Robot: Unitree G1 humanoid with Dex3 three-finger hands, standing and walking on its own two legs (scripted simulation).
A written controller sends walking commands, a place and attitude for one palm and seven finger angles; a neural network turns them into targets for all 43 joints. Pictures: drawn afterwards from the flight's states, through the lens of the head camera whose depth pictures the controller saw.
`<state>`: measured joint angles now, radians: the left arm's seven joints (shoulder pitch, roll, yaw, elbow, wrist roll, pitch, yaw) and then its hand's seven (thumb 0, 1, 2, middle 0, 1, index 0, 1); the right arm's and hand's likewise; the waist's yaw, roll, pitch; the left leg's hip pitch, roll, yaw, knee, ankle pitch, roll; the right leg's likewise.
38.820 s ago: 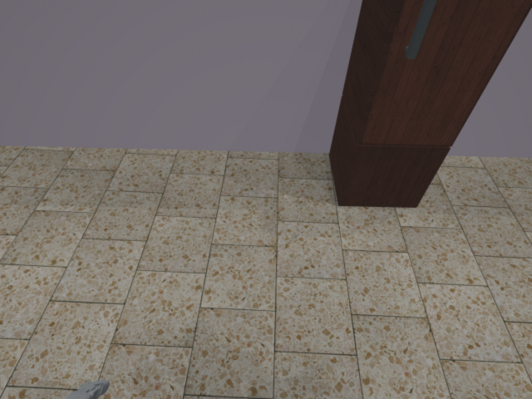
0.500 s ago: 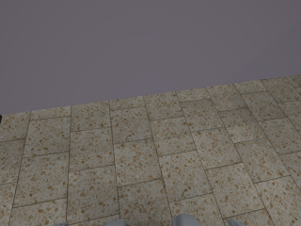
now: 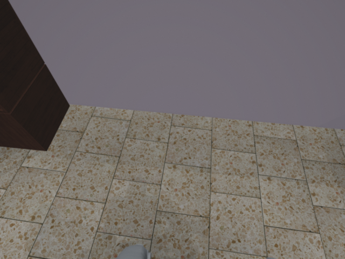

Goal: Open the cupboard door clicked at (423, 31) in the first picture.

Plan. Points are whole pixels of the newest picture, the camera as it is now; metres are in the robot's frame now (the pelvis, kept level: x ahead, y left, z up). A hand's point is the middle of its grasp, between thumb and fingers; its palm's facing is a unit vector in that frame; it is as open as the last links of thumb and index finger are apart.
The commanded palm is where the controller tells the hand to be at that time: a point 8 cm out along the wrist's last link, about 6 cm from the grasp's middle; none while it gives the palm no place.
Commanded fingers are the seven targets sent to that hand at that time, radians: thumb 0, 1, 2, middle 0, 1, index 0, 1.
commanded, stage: turn to face it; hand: left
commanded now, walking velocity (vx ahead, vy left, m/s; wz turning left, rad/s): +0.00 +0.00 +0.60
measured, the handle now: out of the picture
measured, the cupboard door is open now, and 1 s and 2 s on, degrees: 48 48 48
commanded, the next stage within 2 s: take the last steps up to it in 1.24 s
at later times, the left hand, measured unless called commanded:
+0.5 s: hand out of the picture +0.10 +0.23 -0.15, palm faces +0.28 -0.92 -0.27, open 7.4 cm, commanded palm none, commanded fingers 0.00 0.90 0.90 -0.20 -0.30 -0.20 -0.30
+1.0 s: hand out of the picture -0.02 +0.23 -0.18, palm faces +0.57 -0.79 -0.23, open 7.4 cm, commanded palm none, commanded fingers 0.00 0.90 0.90 -0.20 -0.30 -0.20 -0.30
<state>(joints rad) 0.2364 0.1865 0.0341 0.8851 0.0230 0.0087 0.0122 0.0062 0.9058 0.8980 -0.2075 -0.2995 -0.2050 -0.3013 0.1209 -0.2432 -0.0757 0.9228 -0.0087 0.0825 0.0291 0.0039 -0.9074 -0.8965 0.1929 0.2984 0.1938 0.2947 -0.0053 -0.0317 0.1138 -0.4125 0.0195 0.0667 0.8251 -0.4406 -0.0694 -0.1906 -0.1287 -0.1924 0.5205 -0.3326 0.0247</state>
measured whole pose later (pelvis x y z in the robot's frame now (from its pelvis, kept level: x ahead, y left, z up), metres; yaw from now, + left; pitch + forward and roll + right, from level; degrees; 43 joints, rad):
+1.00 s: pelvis +0.05 +0.02 +0.00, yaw +34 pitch +1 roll -1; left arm 0.20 0.27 0.07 0.92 0.01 0.07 0.01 0.01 0.91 0.90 -0.20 -0.30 -0.20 -0.30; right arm 0.13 -0.21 -0.04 0.89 -0.02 0.02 -0.01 0.00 -0.90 -0.90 0.20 0.30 0.20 0.30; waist 0.01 -0.04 0.10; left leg -0.31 -0.01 0.01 0.55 -0.25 0.05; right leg -0.48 -0.10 -0.02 1.11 -0.44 0.08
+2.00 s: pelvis +0.10 +0.16 +0.01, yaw +49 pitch +0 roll +0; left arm 0.16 0.19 0.05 0.99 0.02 0.01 -0.02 0.01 0.91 0.90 -0.20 -0.30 -0.20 -0.30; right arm 0.36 -0.16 -0.02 1.07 -0.02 -0.04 -0.02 0.00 -0.92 -0.90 0.20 0.30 0.20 0.30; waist -0.01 -0.02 0.03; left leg -0.05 -0.09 0.08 0.30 -0.25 0.11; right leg -0.55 -0.11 -0.07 0.93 -0.26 0.02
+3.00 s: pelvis +0.25 +0.51 +0.00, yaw +48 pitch +0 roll +1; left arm 0.13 0.19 0.04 0.99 0.02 0.00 0.01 0.01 0.93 0.90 -0.20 -0.30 -0.20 -0.30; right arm 0.30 -0.14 -0.02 1.11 -0.02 -0.02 -0.04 -0.01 -0.92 -0.90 0.20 0.30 0.20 0.30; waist -0.02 -0.04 0.05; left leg -0.13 -0.03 0.16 0.46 -0.33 0.06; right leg -0.35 -0.05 -0.07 0.61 -0.16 -0.01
